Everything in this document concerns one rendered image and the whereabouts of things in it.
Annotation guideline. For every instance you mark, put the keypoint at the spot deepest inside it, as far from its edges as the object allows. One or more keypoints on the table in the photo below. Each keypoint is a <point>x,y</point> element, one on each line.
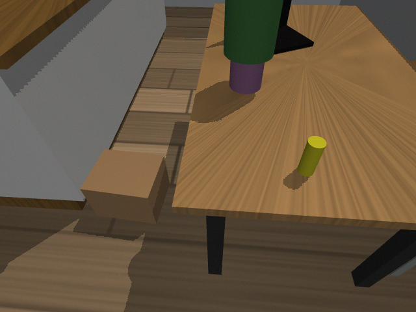
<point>354,89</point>

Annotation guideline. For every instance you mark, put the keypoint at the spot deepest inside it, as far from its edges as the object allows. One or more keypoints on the potted plant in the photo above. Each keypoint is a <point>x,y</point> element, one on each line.
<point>250,33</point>

